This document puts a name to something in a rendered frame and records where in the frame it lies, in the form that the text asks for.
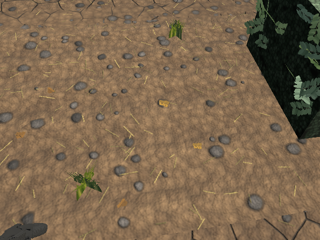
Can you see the left robot hand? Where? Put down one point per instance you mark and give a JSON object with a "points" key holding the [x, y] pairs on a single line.
{"points": [[24, 232]]}

